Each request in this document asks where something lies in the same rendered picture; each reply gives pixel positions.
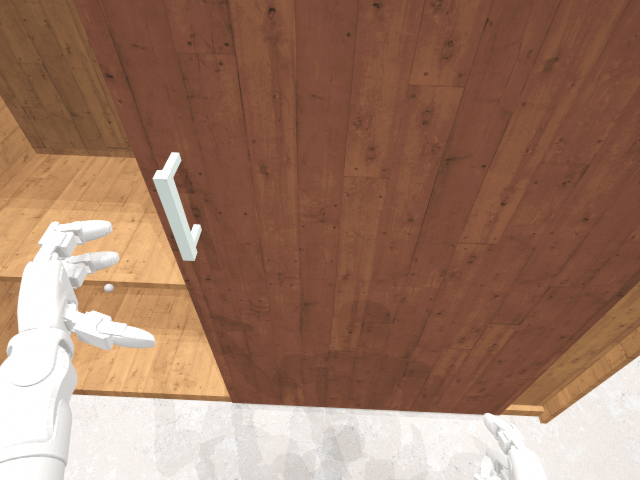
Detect robot left hand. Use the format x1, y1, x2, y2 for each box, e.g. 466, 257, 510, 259
17, 220, 155, 350

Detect handle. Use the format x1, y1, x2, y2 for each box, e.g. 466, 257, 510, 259
153, 152, 202, 261

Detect robot right hand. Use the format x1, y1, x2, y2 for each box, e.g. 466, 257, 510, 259
474, 413, 547, 480

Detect left robot forearm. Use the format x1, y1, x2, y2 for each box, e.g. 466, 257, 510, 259
0, 328, 78, 480

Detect wardrobe door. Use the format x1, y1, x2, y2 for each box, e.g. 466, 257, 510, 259
73, 0, 640, 415
511, 281, 640, 406

